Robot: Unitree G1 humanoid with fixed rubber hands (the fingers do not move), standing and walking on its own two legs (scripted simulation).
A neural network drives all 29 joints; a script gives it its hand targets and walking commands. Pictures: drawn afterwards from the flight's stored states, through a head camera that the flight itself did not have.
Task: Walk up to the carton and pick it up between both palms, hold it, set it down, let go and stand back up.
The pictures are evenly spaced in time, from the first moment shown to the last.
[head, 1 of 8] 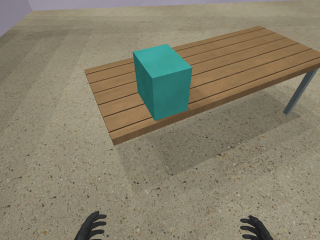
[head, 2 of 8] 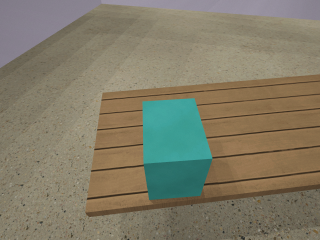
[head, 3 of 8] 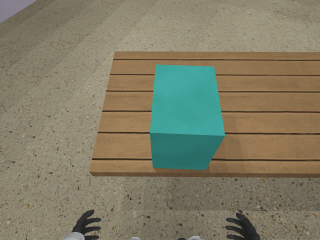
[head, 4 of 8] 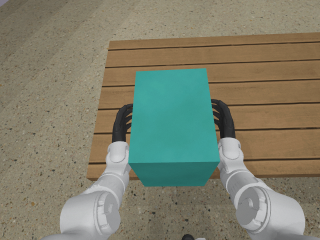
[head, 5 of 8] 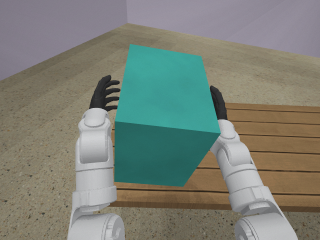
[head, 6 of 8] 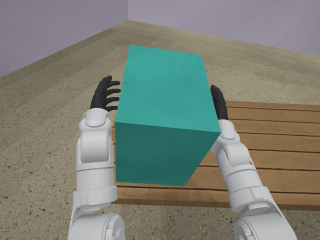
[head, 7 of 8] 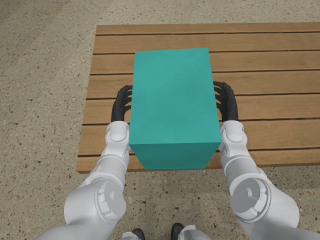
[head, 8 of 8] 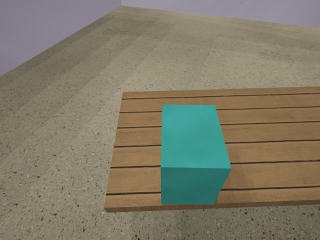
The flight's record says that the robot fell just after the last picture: no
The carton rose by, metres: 0.26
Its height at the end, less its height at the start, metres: +0.00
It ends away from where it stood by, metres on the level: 0.02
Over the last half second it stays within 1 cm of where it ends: yes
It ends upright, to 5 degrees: yes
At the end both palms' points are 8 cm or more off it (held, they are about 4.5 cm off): yes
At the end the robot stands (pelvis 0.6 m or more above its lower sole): yes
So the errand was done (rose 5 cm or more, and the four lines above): yes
